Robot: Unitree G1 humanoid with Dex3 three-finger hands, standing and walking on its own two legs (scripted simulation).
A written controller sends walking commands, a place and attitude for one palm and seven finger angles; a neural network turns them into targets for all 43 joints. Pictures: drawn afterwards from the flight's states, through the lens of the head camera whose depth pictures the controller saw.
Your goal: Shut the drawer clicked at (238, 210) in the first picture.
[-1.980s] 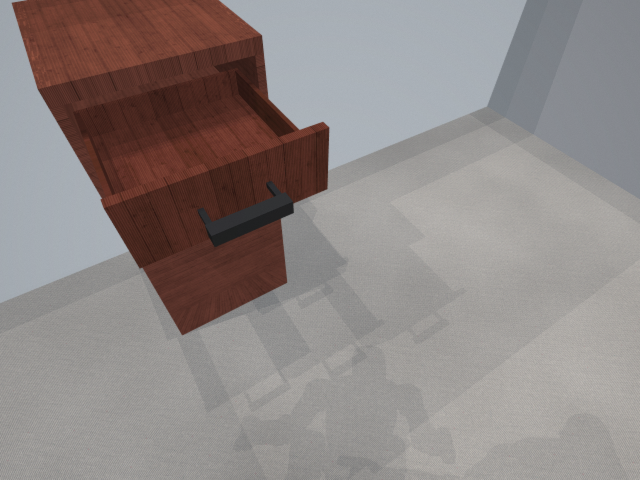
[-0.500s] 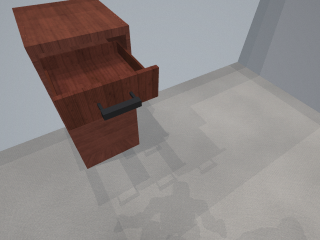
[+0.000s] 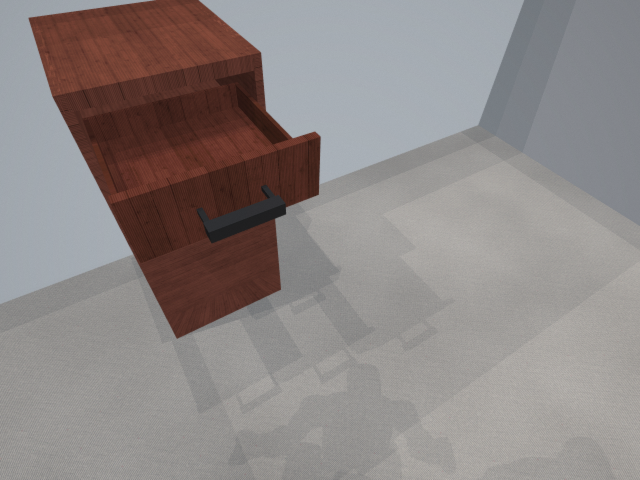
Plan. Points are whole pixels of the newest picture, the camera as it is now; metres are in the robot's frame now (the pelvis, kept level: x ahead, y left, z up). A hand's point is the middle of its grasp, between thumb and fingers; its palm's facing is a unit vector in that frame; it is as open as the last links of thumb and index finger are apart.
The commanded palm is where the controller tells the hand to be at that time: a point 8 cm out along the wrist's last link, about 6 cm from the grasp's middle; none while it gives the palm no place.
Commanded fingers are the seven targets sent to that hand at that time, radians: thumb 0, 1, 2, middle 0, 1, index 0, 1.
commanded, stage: walk to a spot facing it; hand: left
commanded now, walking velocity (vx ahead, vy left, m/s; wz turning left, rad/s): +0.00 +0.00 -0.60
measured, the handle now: (240, 209) +0.53 +0.18 +0.01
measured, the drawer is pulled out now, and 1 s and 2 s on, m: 0.29 0.29 0.29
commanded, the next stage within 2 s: none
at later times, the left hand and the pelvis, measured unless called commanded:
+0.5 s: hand out of the picture +0.02 +0.14 -0.17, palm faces -0.15 -0.95 -0.27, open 7.4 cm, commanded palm none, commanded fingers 0.00 0.90 0.90 -0.20 -0.30 -0.20 -0.30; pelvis -0.04 -0.05 -0.02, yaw -14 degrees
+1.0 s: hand out of the picture +0.10 +0.17 -0.18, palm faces -0.40 -0.88 -0.24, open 7.4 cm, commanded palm none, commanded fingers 0.00 0.90 0.90 -0.20 -0.30 -0.20 -0.30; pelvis -0.06 +0.00 -0.01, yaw -30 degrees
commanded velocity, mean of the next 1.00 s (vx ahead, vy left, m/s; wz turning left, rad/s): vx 0.00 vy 0.00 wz -0.60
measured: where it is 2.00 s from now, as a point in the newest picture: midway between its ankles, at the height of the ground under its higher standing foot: outside the picture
